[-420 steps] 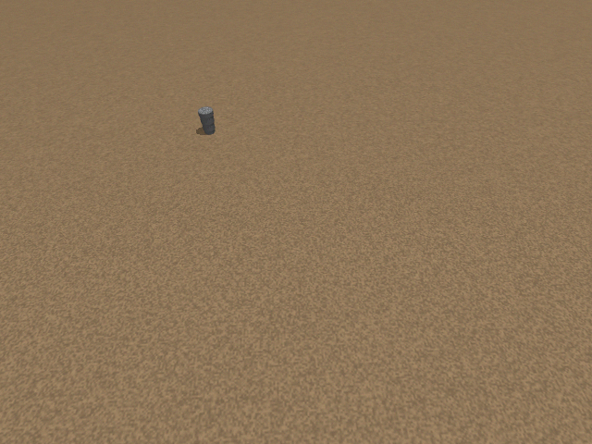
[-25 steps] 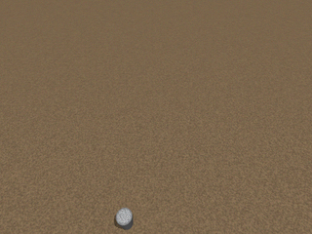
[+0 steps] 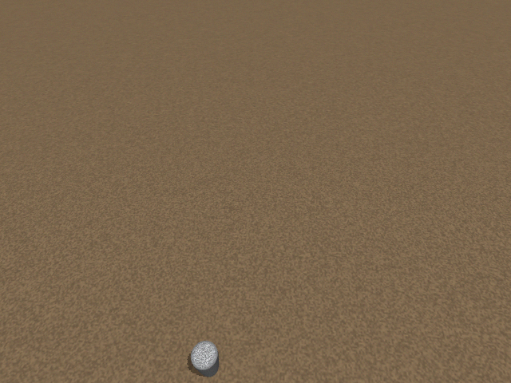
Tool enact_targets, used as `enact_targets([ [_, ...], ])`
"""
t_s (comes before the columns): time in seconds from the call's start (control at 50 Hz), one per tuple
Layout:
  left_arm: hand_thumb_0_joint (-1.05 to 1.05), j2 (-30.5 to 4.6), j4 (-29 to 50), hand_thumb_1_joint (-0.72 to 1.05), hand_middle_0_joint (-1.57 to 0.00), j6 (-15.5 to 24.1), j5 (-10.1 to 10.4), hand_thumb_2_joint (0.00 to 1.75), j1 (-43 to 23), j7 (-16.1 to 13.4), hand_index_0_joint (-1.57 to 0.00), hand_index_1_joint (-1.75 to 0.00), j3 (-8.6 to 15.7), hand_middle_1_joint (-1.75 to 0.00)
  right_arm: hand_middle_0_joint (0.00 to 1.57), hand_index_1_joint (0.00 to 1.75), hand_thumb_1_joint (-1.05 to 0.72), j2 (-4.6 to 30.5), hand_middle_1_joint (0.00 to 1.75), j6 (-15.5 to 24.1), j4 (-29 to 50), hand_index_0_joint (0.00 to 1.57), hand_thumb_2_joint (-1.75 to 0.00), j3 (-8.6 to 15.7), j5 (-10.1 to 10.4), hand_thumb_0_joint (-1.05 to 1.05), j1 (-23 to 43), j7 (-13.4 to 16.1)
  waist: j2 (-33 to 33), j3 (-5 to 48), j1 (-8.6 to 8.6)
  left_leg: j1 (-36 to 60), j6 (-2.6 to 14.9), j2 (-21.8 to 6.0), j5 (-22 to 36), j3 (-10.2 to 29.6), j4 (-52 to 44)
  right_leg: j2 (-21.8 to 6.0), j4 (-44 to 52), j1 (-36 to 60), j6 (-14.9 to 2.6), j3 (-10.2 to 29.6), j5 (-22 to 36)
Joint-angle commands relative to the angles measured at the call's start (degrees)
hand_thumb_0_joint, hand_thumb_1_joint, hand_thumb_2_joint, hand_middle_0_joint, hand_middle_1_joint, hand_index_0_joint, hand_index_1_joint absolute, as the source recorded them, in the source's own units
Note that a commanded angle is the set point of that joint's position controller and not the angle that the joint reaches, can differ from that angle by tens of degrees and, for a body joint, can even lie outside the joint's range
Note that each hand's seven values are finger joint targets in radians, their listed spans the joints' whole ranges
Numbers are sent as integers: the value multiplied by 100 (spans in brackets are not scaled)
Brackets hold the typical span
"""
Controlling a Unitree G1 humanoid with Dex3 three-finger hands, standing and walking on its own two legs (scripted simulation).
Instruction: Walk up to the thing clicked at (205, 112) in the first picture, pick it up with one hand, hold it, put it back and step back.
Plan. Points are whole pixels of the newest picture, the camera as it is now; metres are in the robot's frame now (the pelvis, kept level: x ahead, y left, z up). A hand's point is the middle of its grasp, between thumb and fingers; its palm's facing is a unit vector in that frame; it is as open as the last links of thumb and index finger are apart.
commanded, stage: stand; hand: left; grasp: from the side
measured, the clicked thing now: (207, 361) +0.36 +0.20 -0.71
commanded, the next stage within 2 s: go down in 0.54 s
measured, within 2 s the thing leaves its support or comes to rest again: neither
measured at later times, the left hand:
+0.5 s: hand out of the picture +0.07 +0.26 -0.16, palm faces -0.02 -0.94 -0.34, open 7.4 cm
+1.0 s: hand out of the picture +0.17 +0.27 -0.18, palm faces +0.05 -0.94 -0.34, open 13.1 cm
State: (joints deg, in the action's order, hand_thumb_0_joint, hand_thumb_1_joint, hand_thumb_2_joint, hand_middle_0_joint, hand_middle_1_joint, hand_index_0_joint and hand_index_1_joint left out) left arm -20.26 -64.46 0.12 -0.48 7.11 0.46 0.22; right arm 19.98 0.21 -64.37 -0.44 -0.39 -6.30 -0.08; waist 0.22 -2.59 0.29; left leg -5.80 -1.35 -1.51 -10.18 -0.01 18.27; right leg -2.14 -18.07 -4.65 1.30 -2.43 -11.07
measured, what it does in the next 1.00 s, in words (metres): stands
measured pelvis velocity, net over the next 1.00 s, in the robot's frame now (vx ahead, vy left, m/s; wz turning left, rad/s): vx -0.01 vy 0.00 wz -0.02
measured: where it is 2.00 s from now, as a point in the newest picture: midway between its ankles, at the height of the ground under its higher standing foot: outside the picture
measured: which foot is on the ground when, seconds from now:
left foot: down 0.00-1.00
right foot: down 0.00-1.00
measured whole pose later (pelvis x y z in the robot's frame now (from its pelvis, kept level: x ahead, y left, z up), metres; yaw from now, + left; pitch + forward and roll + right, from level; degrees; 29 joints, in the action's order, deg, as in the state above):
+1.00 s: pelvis -0.01 +0.00 -0.03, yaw -1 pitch +9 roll -1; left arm -21.2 -56.7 -2.7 -4.1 -2.2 2.7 12.8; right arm 13.7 2.4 -42.8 1.4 1.3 -14.2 1.0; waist -0.8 2.0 -1.9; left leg -31.3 -1.3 -2.6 -19.8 -0.1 42.0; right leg -1.5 -40.7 -29.9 1.0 -1.4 -19.8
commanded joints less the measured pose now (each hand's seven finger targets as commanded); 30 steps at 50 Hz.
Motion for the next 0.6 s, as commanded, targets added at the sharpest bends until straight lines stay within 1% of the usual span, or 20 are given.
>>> enact_targets([
  [0.0, 0, -1203, 288, 90, -20, 132, -11, 90, -147, -87, -20, -30, 235, -30, 20, 30, -90, 1248, 30, 119, 331, 20, -90, 238, -12, 0, 225, 55, -14, 225, -10, -20, 194, -599, 798, 424, -233, -599, 331, -124, -169, 469, 700],
  [0.04, 0, -1216, 304, 90, -20, 127, -15, 90, -186, -81, -20, -30, 247, -30, 20, 30, -90, 1233, 30, 116, 334, 20, -90, 228, -17, 0, 168, 55, 6, 237, -26, -79, 202, -599, 632, 415, -269, -619, 339, -87, -190, 500, 614],
  [0.06, 0, -1257, 320, 90, -20, 133, -16, 90, -185, -87, -20, -30, 253, -30, 20, 30, -90, 1233, 30, 118, 344, 20, -90, 241, -16, 0, 178, 50, -16, 295, -20, -24, 201, -628, 754, 452, -275, -608, 291, -67, -201, 471, 622],
  [0.08, 0, -1212, 329, 90, -20, 142, -17, 90, -164, -87, -20, -30, 240, -30, 20, 30, -90, 1255, 30, 119, 356, 20, -90, 243, -12, 0, 207, 49, 5, 357, -9, 11, 225, -630, 864, 441, -216, -620, 306, -36, -188, 480, 765],
  [0.1, 0, -1245, 317, 90, -20, 149, -17, 90, -186, -90, -20, -30, 244, -30, 20, 30, -90, 1220, 30, 123, 355, 20, -90, 242, -10, 0, 209, 44, -48, 381, -24, 28, 208, -635, 986, 449, -217, -611, 276, -8, -181, 454, 833],
  [0.12, 0, -1222, 336, 90, -20, 150, -23, 90, -180, -87, -20, -30, 249, -30, 20, 30, -90, 1230, 30, 121, 374, 20, -90, 240, -19, 0, 217, 54, -29, 392, -11, 11, 225, -613, 936, 397, -176, -636, 313, -8, -188, 492, 903],
  [0.16, 0, -1214, 314, 90, -20, 148, -13, 90, -155, -77, -20, -30, 237, -30, 20, 30, -90, 1235, 30, 131, 351, 20, -90, 228, -14, 0, 200, 50, 29, 300, -15, -2, 190, -600, 915, 425, -239, -607, 296, -61, -177, 474, 827],
  [0.2, 0, -1213, 321, 90, -20, 138, -21, 90, -147, -84, -20, -30, 247, -30, 20, 30, -90, 1224, 30, 125, 374, 20, -90, 233, -20, 0, 211, 52, 29, 317, -12, -34, 202, -597, 836, 412, -222, -610, 301, -36, -176, 468, 823],
  [0.24, 0, -1234, 319, 90, -20, 139, -20, 90, -198, -87, -20, -30, 254, -30, 20, 30, -90, 1221, 30, 123, 364, 20, -90, 233, -12, 0, 180, 50, -2, 331, -30, -10, 221, -617, 857, 420, -211, -632, 302, -10, -192, 493, 807],
  [0.26, 0, -1222, 326, 90, -20, 142, -16, 90, -151, -81, -20, -30, 246, -30, 20, 30, -90, 1216, 30, 132, 366, 20, -90, 228, -13, 0, 209, 45, -7, 344, -5, 44, 199, -626, 894, 440, -229, -605, 283, -60, -183, 467, 787],
  [0.28, 0, -1236, 342, 90, -20, 142, -21, 90, -161, -76, -20, -30, 247, -30, 20, 30, -90, 1232, 30, 129, 365, 20, -90, 235, -19, 0, 188, 51, 26, 369, -14, 54, 215, -626, 911, 409, -207, -625, 295, -54, -193, 487, 823],
  [0.32, 0, -1222, 332, 90, -20, 139, -7, 90, -180, -82, -20, -30, 247, -30, 20, 30, -90, 1220, 30, 136, 357, 20, -90, 227, -19, 0, 200, 52, 39, 307, -23, -1, 186, -619, 931, 429, -237, -607, 281, -47, -186, 480, 814],
  [0.36, 0, -1217, 346, 90, -20, 134, -17, 90, -178, -79, -20, -30, 248, -30, 20, 30, -90, 1235, 30, 134, 345, 20, -90, 234, -19, 0, 154, 58, 6, 369, -26, 9, 214, -627, 904, 415, -212, -631, 287, -7, -199, 507, 862],
  [0.4, 0, -1233, 338, 90, -20, 137, -18, 90, -121, -80, -20, -30, 249, -30, 20, 30, -90, 1260, 30, 138, 356, 20, -90, 244, -15, 0, 228, 59, 36, 369, 2, 64, 210, -641, 973, 427, -206, -607, 278, -34, -190, 483, 857],
  [0.42, 0, -1224, 332, 90, -20, 136, -25, 90, -135, -82, -20, -30, 247, -30, 20, 30, -90, 1244, 30, 131, 363, 20, -90, 235, -20, 0, 204, 60, 39, 367, -18, 31, 209, -624, 947, 407, -195, -611, 277, -23, -184, 479, 874],
  [0.48, 0, -1212, 324, 90, -20, 128, -26, 90, -137, -86, -20, -30, 242, -30, 20, 30, -90, 1239, 30, 119, 343, 20, -90, 233, -10, 0, 183, 58, 6, 260, -15, -42, 208, -600, 776, 421, -243, -599, 314, -59, -175, 475, 758],
  [0.5, 0, -1238, 326, 90, -20, 136, -20, 90, -118, -84, -20, -30, 246, -30, 20, 30, -90, 1228, 30, 120, 357, 20, -90, 239, -14, 0, 210, 55, -42, 317, -9, 47, 215, -633, 822, 428, -228, -599, 284, -74, -191, 463, 705],
  [0.52, 0, -1221, 333, 90, -20, 138, -30, 90, -119, -83, -20, -30, 246, -30, 20, 30, -90, 1249, 30, 123, 359, 20, -90, 244, -15, 0, 199, 58, -22, 351, -19, 53, 222, -623, 865, 410, -209, -607, 295, -86, -196, 480, 794],
  [0.54, 0, -1218, 336, 90, -20, 142, -13, 90, -145, -87, -20, -30, 238, -30, 20, 30, -90, 1235, 30, 128, 352, 20, -90, 237, -12, 0, 164, 49, -21, 291, -33, 4, 194, -617, 886, 435, -257, -588, 305, -82, -183, 461, 753],
  [0.58, 0, -1220, 352, 90, -20, 137, -30, 90, -145, -80, -20, -30, 248, -30, 20, 30, -90, 1238, 30, 132, 361, 20, -90, 238, -26, 0, 158, 58, 30, 385, -29, 20, 216, -628, 893, 400, -210, -627, 271, -3, -194, 496, 900],
])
